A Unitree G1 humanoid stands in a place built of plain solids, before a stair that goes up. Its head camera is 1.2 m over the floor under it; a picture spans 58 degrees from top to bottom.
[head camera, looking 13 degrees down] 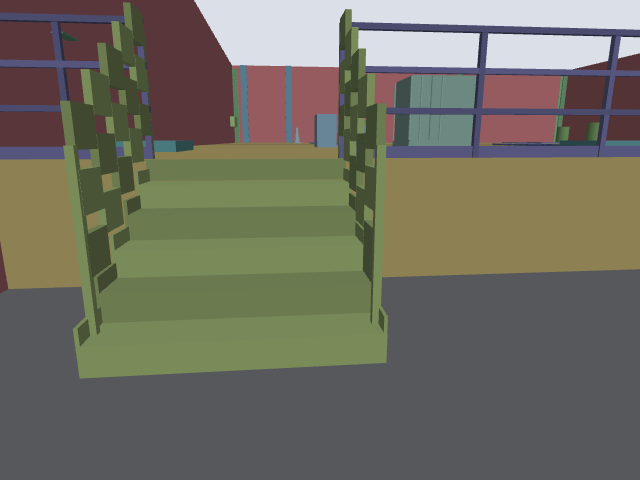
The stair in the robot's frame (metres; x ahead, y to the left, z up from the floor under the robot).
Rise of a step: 0.17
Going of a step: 0.30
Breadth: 1.62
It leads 6 degrees to the left of straight ahead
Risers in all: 6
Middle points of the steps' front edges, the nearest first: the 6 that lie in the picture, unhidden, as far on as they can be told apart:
2.10 0.44 0.18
2.39 0.47 0.35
2.69 0.50 0.53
2.99 0.53 0.70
3.29 0.56 0.88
3.59 0.59 1.05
